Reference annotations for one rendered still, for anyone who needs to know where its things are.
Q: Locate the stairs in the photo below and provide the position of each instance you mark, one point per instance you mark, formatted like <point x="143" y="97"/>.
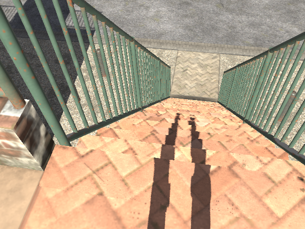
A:
<point x="195" y="131"/>

